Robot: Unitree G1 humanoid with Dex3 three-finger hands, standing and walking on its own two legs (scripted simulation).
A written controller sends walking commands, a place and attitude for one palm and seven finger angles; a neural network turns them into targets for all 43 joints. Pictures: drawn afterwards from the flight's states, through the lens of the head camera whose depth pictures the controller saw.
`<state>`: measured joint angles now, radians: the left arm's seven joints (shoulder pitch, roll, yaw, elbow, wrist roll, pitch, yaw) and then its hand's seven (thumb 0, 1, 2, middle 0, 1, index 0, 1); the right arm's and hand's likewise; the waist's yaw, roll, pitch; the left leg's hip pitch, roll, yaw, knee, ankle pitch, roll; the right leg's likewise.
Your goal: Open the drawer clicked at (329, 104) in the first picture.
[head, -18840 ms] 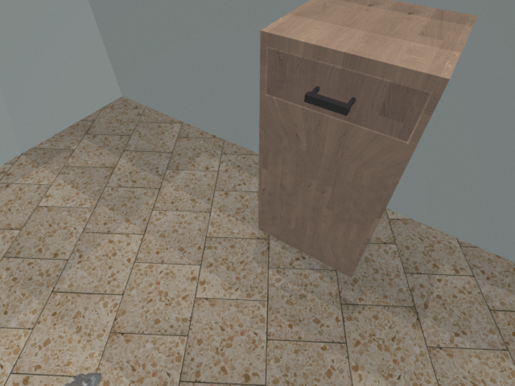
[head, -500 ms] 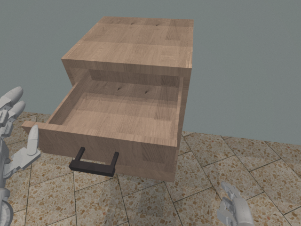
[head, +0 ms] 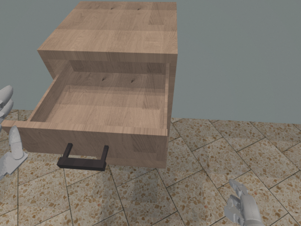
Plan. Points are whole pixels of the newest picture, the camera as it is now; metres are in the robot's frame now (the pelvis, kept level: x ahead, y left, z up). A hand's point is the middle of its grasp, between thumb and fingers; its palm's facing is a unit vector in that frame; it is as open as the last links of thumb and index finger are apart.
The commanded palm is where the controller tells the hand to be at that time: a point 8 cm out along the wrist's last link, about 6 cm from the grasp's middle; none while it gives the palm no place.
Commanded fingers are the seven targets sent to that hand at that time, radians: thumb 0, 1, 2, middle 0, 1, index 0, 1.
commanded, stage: step back with the hand held close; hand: left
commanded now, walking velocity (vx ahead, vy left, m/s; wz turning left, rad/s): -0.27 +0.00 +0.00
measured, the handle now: (84, 156) +0.28 +0.20 +0.03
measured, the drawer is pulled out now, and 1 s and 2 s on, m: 0.29 0.29 0.29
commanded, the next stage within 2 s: stop stepping back and stand still in 1.04 s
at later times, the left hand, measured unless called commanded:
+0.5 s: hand out of the picture +0.13 +0.24 +0.21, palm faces +0.43 -0.79 -0.44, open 7.4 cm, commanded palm +0.06 +0.29 +0.22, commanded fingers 0.00 0.90 0.90 -0.20 -0.30 -0.20 -0.30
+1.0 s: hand out of the picture +0.06 +0.25 +0.21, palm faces +0.39 -0.78 -0.49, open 7.4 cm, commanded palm -0.02 +0.30 +0.22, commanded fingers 0.00 0.90 0.90 -0.20 -0.30 -0.20 -0.30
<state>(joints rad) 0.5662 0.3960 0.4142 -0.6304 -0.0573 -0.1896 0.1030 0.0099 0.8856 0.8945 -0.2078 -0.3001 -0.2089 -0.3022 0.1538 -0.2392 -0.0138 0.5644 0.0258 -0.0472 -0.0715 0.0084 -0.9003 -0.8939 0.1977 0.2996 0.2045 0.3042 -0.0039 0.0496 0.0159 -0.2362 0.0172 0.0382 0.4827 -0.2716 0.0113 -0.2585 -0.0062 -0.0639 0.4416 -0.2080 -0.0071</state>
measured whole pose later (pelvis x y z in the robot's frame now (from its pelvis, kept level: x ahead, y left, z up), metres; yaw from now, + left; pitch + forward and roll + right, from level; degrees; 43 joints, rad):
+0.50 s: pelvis -0.07 +0.01 -0.01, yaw +0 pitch +1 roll -1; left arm 0.54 0.40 0.45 -0.70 -0.04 -0.25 0.16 0.01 0.88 0.89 -0.21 -0.30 -0.21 -0.30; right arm 0.19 -0.21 0.01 0.57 0.02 -0.09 -0.07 0.01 -0.90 -0.89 0.20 0.30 0.21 0.30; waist 0.00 0.00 0.02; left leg -0.40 0.00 0.04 0.62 -0.27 0.03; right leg -0.41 -0.03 -0.06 0.55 -0.16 0.00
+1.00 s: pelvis -0.14 +0.02 -0.01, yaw +0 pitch +2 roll -1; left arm 0.55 0.48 0.50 -0.73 -0.04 -0.29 0.14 0.01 0.88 0.89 -0.21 -0.30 -0.21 -0.30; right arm 0.15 -0.19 -0.02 0.60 -0.01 -0.12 -0.06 0.01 -0.90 -0.89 0.20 0.30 0.20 0.30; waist -0.01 -0.04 0.03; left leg -0.43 0.00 0.01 0.58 -0.18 0.04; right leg -0.47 0.02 0.02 0.78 -0.41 0.01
